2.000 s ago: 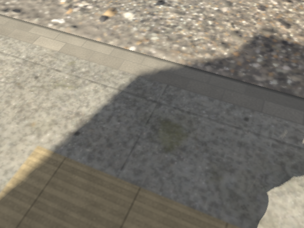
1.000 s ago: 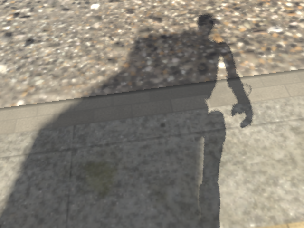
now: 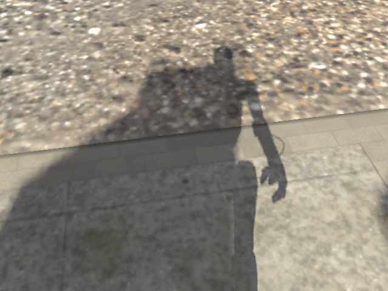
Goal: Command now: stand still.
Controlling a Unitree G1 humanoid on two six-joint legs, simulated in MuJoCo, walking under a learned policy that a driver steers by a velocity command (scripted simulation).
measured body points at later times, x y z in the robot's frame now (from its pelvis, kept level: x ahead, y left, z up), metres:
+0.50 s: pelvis +0.00 +0.01 +0.00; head +0.01 +0.01 +0.45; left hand +0.04 +0.26 -0.15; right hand +0.04 -0.24 -0.15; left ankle +0.00 +0.12 -0.74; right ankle +0.01 -0.12 -0.74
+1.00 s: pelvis +0.00 +0.02 +0.00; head +0.01 +0.02 +0.45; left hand +0.01 +0.26 -0.16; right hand +0.02 -0.23 -0.15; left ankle +0.00 +0.12 -0.74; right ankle +0.01 -0.12 -0.74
